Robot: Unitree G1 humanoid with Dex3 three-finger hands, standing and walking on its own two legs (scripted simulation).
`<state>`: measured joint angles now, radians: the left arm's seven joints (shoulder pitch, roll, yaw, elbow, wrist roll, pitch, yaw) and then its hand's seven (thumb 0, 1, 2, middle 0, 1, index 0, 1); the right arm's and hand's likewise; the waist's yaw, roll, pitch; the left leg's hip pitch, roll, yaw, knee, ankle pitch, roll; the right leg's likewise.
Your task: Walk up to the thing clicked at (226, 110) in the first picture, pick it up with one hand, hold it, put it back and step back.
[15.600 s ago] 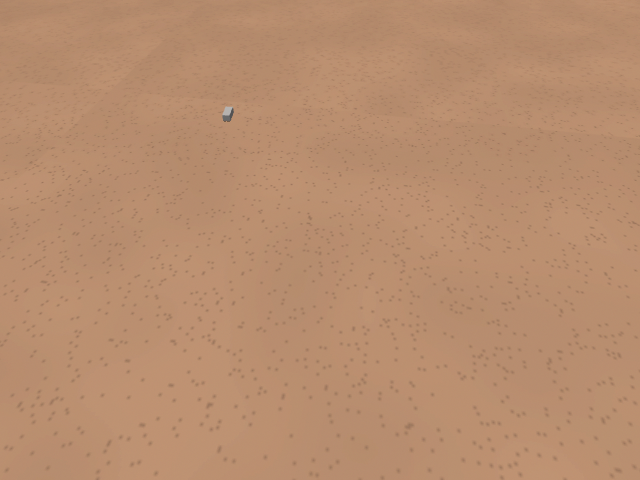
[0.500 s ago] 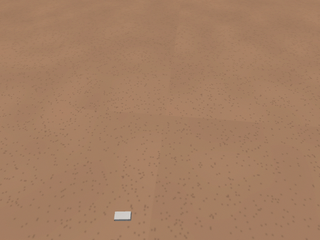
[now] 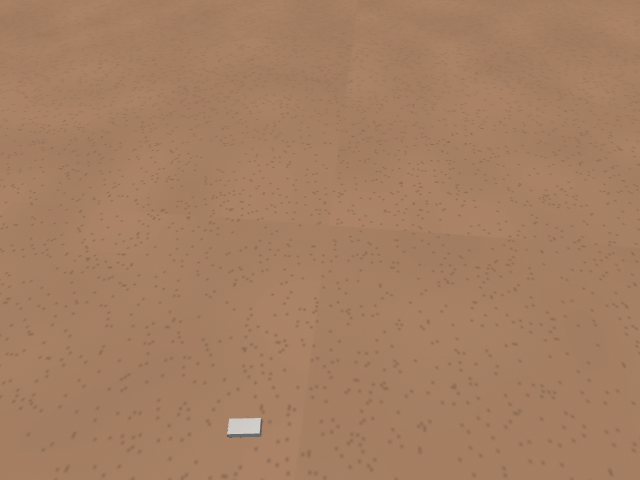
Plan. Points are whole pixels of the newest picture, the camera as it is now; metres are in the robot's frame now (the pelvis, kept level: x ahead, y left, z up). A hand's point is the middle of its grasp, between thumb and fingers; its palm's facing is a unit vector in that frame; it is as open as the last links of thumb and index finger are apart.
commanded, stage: stand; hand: left
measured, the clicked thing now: (245, 427) +0.40 +0.25 -0.77
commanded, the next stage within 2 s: walk up in 0.70 s
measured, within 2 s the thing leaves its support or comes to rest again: neither
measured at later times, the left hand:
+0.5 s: hand out of the picture +0.07 +0.25 -0.15, palm faces -0.03 -0.94 -0.35, open 7.4 cm
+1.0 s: hand out of the picture +0.07 +0.30 -0.18, palm faces -0.03 -0.92 -0.38, open 7.4 cm
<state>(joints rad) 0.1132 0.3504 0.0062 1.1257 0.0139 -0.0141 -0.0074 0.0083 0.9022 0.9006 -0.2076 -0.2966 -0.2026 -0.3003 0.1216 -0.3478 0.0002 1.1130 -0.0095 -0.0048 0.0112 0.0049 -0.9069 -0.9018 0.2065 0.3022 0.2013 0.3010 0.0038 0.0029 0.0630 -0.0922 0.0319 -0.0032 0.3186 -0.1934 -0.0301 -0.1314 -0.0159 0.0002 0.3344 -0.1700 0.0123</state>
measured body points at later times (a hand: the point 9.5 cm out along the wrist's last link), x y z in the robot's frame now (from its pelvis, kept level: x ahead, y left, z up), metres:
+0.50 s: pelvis +0.00 +0.00 +0.00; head +0.01 +0.00 +0.45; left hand +0.08 +0.30 -0.13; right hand +0.07 -0.30 -0.13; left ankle -0.01 +0.14 -0.75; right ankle +0.01 -0.13 -0.75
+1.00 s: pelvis -0.06 +0.03 -0.03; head +0.00 +0.05 +0.41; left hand +0.07 +0.35 -0.16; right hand +0.02 -0.30 -0.14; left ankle -0.07 +0.15 -0.75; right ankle +0.01 -0.13 -0.75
